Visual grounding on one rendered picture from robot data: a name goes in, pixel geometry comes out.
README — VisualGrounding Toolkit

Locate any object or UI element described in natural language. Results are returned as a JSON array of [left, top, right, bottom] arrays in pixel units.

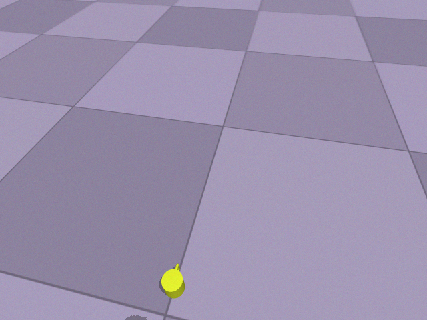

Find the mug
[[161, 264, 185, 299]]

